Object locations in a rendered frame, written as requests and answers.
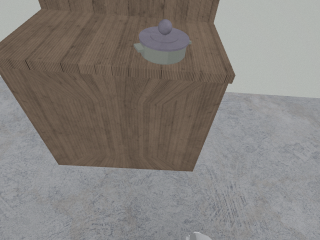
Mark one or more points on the lid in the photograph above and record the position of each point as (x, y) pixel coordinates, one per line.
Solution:
(174, 41)

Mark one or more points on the knob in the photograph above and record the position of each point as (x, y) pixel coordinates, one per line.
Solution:
(165, 27)

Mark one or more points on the table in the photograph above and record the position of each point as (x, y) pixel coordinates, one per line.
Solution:
(97, 102)

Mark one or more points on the pot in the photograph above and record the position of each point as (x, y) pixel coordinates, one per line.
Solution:
(160, 57)

